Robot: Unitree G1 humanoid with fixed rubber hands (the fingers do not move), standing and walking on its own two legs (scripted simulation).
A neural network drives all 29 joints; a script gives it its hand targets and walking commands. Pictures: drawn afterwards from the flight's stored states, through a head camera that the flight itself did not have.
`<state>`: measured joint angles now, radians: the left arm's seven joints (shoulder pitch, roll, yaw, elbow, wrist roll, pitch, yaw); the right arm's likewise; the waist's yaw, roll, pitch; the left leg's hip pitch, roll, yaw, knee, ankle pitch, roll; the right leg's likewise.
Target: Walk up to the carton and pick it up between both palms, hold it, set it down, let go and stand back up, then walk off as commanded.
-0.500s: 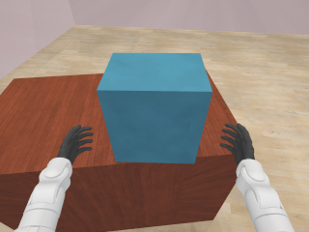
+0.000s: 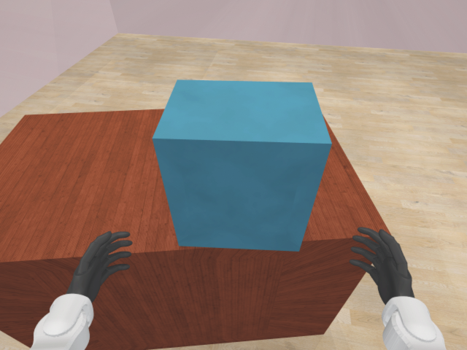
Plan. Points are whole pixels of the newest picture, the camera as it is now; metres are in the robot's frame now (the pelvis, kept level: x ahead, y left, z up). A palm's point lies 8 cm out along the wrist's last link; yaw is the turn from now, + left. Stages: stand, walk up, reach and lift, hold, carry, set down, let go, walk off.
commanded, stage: set down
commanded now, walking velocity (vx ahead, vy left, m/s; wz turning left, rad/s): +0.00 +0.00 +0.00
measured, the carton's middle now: (241, 169) +0.46 +0.01 +0.07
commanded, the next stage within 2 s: none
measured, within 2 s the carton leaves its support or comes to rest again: neither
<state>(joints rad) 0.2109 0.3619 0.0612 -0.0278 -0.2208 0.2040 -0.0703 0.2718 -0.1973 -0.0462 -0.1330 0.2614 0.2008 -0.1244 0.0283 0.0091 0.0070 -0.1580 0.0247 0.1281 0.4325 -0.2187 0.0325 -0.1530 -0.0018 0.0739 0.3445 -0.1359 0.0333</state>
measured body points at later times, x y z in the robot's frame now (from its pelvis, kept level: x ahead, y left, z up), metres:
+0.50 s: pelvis +0.01 +0.00 +0.00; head +0.02 +0.00 +0.45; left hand +0.21 +0.25 +0.01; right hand +0.23 -0.22 +0.04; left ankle +0.02 +0.09 -0.74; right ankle +0.04 -0.15 -0.74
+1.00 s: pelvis +0.01 +0.00 +0.00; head +0.03 +0.00 +0.45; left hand +0.19 +0.24 -0.02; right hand +0.21 -0.23 -0.02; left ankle +0.02 +0.09 -0.74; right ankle +0.04 -0.15 -0.74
